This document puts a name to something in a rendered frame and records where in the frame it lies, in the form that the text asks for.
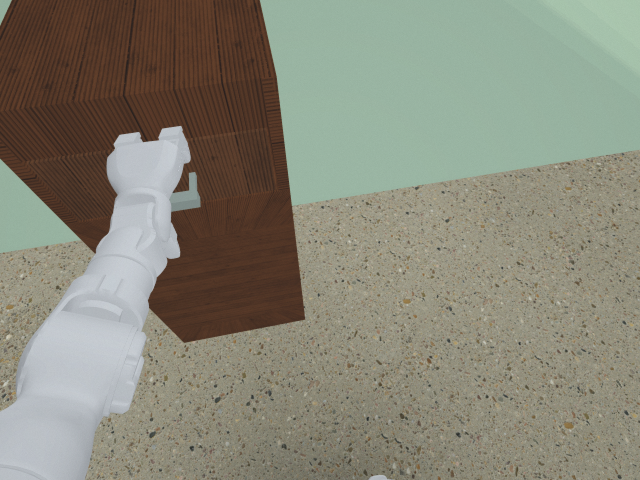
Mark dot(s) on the drawer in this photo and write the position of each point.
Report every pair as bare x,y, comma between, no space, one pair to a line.
226,165

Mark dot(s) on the left robot forearm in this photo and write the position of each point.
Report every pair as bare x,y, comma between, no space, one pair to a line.
122,274

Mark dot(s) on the robot left hand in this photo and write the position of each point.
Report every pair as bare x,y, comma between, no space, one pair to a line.
157,165

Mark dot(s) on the handle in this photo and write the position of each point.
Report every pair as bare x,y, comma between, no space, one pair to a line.
186,199

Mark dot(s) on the cabinet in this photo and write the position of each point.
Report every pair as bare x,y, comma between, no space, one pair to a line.
76,74

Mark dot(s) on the left robot upper arm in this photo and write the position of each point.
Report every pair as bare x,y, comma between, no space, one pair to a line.
83,368

